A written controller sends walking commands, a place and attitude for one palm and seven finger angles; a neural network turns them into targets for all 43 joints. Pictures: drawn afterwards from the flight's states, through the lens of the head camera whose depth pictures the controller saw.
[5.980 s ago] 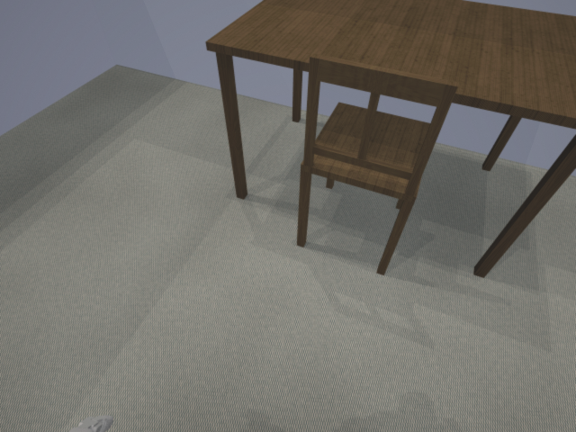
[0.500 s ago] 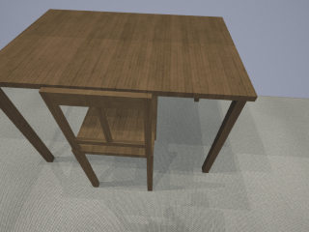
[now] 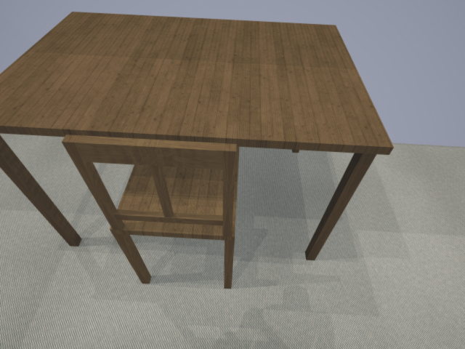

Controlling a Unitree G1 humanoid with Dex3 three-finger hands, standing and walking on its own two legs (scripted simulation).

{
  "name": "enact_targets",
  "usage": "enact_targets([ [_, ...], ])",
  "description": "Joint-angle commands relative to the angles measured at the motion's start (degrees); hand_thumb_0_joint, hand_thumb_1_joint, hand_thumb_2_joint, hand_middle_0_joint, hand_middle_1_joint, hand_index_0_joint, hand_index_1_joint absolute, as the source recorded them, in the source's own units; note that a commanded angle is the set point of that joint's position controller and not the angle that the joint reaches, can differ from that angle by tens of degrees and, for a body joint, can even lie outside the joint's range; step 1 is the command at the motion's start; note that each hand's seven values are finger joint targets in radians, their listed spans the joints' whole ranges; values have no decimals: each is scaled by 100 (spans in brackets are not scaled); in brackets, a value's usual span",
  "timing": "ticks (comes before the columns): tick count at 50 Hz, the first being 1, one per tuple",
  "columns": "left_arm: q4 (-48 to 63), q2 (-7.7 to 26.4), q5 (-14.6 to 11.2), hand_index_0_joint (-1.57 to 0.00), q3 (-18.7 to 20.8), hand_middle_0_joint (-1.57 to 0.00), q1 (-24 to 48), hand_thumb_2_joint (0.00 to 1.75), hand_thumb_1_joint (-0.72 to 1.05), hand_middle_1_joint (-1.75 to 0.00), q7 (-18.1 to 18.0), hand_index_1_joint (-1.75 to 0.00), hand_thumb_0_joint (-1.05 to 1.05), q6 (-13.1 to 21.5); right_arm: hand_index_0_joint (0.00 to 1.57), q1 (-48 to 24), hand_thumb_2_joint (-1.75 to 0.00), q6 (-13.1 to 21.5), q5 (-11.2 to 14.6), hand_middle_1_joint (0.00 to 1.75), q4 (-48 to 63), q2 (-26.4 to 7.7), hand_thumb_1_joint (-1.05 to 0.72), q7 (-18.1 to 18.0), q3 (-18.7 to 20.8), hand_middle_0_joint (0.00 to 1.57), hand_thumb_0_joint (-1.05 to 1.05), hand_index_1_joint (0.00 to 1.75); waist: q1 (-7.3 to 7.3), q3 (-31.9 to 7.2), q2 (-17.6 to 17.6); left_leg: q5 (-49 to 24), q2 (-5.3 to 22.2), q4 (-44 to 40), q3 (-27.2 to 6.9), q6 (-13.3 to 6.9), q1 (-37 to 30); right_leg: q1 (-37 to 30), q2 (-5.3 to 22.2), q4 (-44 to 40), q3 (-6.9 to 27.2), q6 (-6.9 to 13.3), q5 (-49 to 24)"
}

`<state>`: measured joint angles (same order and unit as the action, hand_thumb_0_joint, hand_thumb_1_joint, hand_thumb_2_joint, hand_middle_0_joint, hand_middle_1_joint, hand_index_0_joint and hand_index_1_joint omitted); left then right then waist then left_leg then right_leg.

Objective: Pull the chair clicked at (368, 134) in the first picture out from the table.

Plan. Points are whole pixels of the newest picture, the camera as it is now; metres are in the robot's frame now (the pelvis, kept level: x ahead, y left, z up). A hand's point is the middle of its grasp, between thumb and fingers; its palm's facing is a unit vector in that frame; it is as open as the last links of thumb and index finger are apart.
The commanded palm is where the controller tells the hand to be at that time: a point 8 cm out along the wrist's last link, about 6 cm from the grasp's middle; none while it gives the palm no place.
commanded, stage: look again from close up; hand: left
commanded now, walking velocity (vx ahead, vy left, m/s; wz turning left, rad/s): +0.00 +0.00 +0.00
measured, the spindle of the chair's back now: (162, 191) +0.49 +0.21 -0.11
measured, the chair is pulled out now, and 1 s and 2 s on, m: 0.00 0.00 0.00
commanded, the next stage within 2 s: shuffle to correct the standing spot in 1.38 s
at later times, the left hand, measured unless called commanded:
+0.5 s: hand out of the picture -0.03 +0.22 -0.19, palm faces +0.01 -0.98 -0.19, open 7.3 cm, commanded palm none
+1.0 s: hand out of the picture -0.10 +0.20 -0.18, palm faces +0.03 -0.99 -0.15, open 7.3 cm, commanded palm none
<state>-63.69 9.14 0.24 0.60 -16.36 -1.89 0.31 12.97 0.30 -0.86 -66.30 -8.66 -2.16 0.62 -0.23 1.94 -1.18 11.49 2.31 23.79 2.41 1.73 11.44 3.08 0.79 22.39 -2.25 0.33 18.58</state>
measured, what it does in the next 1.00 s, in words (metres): shifts its weight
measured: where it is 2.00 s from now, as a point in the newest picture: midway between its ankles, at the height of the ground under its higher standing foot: outside the picture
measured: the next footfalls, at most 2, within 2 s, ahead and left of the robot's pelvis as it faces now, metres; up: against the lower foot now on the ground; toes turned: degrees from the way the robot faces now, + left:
none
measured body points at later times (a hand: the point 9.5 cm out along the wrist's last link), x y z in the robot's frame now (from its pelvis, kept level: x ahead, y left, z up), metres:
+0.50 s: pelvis -0.04 +0.04 -0.01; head -0.04 +0.05 +0.44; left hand -0.03 +0.27 -0.17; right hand -0.01 -0.20 -0.15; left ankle +0.01 +0.14 -0.74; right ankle -0.07 -0.11 -0.74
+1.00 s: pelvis -0.06 +0.04 +0.00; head -0.05 +0.05 +0.45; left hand -0.10 +0.25 -0.17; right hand -0.05 -0.19 -0.16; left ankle +0.01 +0.14 -0.74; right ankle -0.07 -0.11 -0.74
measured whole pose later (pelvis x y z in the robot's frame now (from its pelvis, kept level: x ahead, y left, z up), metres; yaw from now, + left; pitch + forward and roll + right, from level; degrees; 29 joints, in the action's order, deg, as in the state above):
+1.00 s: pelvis -0.06 +0.04 +0.00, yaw +0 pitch -1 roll -1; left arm -62.8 8.6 0.8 -1.0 -22.1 -1.7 0.7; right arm 15.7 0.0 -0.6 -63.6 -8.5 -0.3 0.2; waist -0.4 1.5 -1.6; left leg 8.1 0.6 26.5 3.2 -1.5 17.3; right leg 9.8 2.7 26.9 -1.5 -2.2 15.8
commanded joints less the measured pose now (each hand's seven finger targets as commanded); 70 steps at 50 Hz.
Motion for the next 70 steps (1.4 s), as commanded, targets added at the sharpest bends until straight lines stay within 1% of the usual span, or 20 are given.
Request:
enact_targets([
  [1,78,550,26,-20,80,-20,-519,90,90,-30,-51,-30,0,38,20,272,-90,69,35,30,135,-578,-90,-31,71,20,0,30,-20,99,54,-1501,407,-181,-378,-196,-479,563,513,-466,376,39,-1500],
  [4,65,542,23,-20,81,-20,-498,90,90,-30,-54,-30,0,39,20,302,-90,75,32,30,116,-570,-90,-28,64,20,0,30,-5,109,100,-1494,399,-217,-381,-194,-449,546,527,-467,372,38,-1468],
  [5,19,575,160,-20,16,-20,-825,90,90,-30,-276,-30,0,266,20,-129,-90,170,65,30,592,-710,-90,67,45,20,0,30,-149,350,145,-1867,347,1195,-88,-119,1,964,804,-429,826,-100,-3944],
  [6,190,881,143,-20,103,-20,-702,90,90,-30,-275,-30,0,305,20,-18,-90,135,35,30,806,-571,-90,94,43,20,0,30,124,210,132,-1166,186,1009,-6,-117,204,477,972,-3,723,23,-5407],
  [7,333,828,87,-20,67,-20,-715,90,90,-30,-240,-30,0,329,20,508,-90,181,-15,30,798,-480,-90,81,51,20,0,30,215,-557,-184,-925,147,745,13,-250,57,-25,900,546,588,155,-5609],
  [8,405,731,52,-20,61,-20,-607,90,90,-30,-226,-30,0,309,20,638,-90,205,-15,30,782,-584,-90,60,91,20,0,30,215,-996,-169,-1585,170,820,-65,-315,-165,-199,759,830,400,174,-5267],
  [9,450,693,37,-20,66,-20,-655,90,90,-30,-216,-30,0,286,20,599,-90,189,19,30,780,-655,-90,42,105,20,0,30,143,-986,-271,-2010,301,888,-153,-350,-270,2,660,783,379,161,-4521],
  [10,478,644,42,-20,60,-20,-682,90,90,-30,-201,-30,0,251,20,536,-90,164,38,30,829,-685,-90,38,114,20,0,30,98,-780,-289,-2083,359,886,-210,-350,-219,211,610,656,354,159,-3859],
  [12,539,619,65,-20,40,-20,-653,90,90,-30,-180,-30,0,153,20,444,-90,133,23,30,868,-691,-90,43,98,20,0,30,60,-291,161,-2079,389,758,-268,-352,-105,588,497,537,348,176,-2542],
  [14,593,613,70,-20,36,-20,-558,90,90,-30,-143,-30,0,83,20,330,-90,87,30,30,928,-721,-90,54,105,20,0,30,53,114,160,-1395,391,504,-397,-376,138,890,390,382,368,167,-1322],
  [15,610,625,66,-20,20,-20,-518,90,90,-30,-119,-30,0,54,20,250,-90,60,28,30,958,-742,-90,72,109,20,0,30,41,327,219,-705,361,321,-456,-380,323,1051,359,269,400,162,-658],
  [19,679,674,88,-20,0,-20,-466,90,90,-30,-67,-30,0,10,20,200,-90,8,-5,30,1032,-776,-90,132,131,20,0,30,56,625,199,982,264,-186,-631,-376,635,1383,323,41,458,160,551],
  [24,714,661,102,-20,1,-20,-622,90,90,-30,-32,-30,0,-4,20,250,-90,16,-14,30,1034,-891,-90,149,153,20,0,30,8,350,387,1632,390,-618,-863,-430,738,1206,263,187,266,102,483],
  [27,650,631,104,-20,-13,-20,-746,90,90,-30,-15,-30,0,12,20,261,-90,39,-1,30,1006,-914,-90,149,146,20,0,30,-28,219,421,1676,444,-760,-908,-455,713,1092,262,208,211,77,277],
  [34,479,614,85,-20,-40,-20,-849,90,90,-30,-9,-30,0,75,20,380,-90,71,32,30,801,-820,-90,149,111,20,0,30,15,252,187,993,333,-538,-710,-393,431,1260,411,-102,388,74,78],
  [41,295,547,80,-20,-61,-20,-995,90,90,-30,-25,-30,0,99,20,467,-90,67,63,30,593,-694,-90,141,79,20,0,30,27,247,45,740,320,-472,-603,-369,279,1301,438,-233,431,58,32],
  [45,231,517,73,-20,-69,-20,-1018,90,90,-30,-28,-30,0,101,20,473,-90,57,57,30,504,-661,-90,142,61,20,0,30,30,314,145,760,289,-459,-574,-340,331,1365,461,-264,444,51,127],
  [49,200,453,72,-20,-63,-20,-1047,90,90,-30,-39,-30,0,104,20,498,-90,52,54,30,456,-592,-90,137,58,20,0,30,27,329,88,688,279,-426,-558,-331,313,1415,466,-287,452,55,169],
  [61,217,378,79,-20,-34,-20,-1013,90,90,-30,-46,-30,0,103,20,529,-90,63,54,30,382,-518,-90,123,53,20,0,30,-1,357,139,586,299,-447,-564,-334,394,1288,430,-241,397,50,-57],
  [70,217,364,73,-20,-23,-20,-971,90,90,-30,-45,-30,0,115,20,535,-90,88,46,30,374,-533,-90,120,48,20,0,30,3,180,143,207,317,-396,-518,-336,202,1193,462,-188,370,45,-375],
])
